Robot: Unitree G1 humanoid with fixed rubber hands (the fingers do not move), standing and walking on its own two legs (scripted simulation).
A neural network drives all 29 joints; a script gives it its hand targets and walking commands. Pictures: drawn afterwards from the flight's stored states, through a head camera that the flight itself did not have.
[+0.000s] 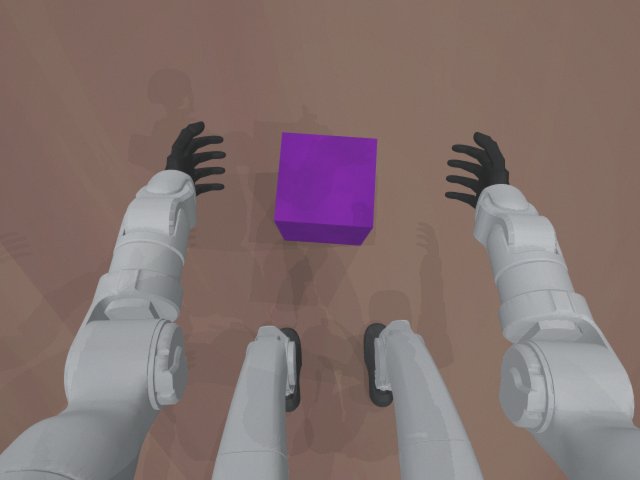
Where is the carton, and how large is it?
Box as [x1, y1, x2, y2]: [274, 132, 376, 245]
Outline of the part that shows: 282,132 274,221 284,239 360,245 372,227 376,139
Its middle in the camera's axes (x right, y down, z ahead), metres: +0.01 -0.10 +0.95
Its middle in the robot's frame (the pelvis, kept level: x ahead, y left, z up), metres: +0.56 -0.01 -0.54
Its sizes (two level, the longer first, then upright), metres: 0.210 0.200 0.250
